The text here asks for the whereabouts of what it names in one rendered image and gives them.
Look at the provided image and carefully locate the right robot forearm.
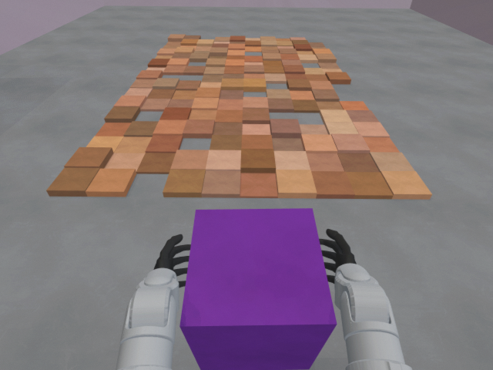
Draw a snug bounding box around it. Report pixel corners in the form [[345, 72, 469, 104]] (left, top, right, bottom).
[[334, 264, 412, 370]]

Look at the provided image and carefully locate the carton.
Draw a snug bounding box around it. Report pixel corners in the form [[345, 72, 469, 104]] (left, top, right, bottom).
[[180, 208, 337, 370]]

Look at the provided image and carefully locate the right robot hand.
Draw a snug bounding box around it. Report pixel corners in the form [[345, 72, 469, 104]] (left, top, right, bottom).
[[319, 229, 357, 283]]

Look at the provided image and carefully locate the left robot hand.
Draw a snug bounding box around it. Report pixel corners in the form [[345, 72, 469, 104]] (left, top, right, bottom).
[[154, 234, 191, 288]]

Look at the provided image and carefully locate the left robot forearm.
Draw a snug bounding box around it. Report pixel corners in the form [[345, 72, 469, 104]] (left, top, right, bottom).
[[116, 268, 179, 370]]

